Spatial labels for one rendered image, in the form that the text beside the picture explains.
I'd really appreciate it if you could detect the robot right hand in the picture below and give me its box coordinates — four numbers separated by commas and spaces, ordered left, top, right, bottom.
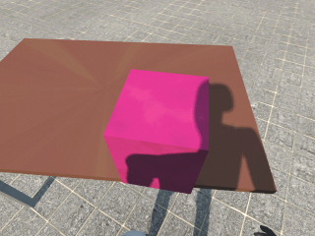
253, 225, 277, 236

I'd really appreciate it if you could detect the carton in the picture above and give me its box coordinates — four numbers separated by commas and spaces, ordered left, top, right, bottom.
103, 69, 210, 195

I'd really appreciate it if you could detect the table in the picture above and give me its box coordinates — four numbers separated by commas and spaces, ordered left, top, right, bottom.
0, 38, 277, 208

